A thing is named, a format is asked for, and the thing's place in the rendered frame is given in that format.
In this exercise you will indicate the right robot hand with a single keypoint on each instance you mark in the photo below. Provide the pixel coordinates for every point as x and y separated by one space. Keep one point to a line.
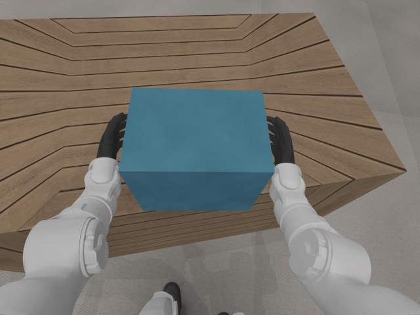
282 149

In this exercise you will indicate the robot right upper arm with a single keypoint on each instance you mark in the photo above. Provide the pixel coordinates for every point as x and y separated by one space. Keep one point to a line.
335 272

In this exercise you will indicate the robot left upper arm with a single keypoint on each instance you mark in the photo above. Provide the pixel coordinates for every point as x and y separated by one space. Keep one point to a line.
61 256

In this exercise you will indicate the pedestal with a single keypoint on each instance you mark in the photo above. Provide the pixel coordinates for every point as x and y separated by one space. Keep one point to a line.
63 79

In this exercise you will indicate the robot left foot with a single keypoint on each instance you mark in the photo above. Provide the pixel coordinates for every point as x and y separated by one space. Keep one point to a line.
173 289

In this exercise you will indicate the robot right forearm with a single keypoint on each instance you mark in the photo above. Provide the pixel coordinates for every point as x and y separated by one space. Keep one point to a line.
292 210

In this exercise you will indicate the left robot shin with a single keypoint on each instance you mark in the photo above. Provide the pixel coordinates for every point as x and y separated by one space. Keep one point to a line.
162 294

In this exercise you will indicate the left robot hand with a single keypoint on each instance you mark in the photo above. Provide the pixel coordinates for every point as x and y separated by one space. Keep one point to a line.
109 143

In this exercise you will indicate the robot left forearm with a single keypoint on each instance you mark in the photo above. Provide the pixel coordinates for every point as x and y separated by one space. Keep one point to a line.
98 200

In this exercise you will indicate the carton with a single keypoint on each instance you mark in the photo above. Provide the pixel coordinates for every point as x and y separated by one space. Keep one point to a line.
196 149

